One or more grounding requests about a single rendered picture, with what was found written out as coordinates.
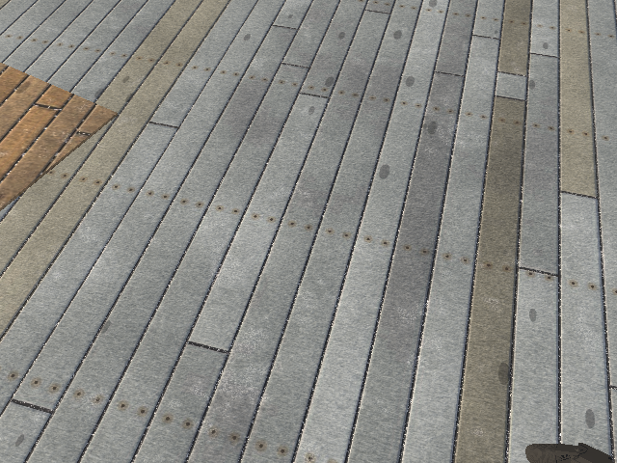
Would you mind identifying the robot right hand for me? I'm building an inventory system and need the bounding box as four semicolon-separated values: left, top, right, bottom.
525;443;614;463

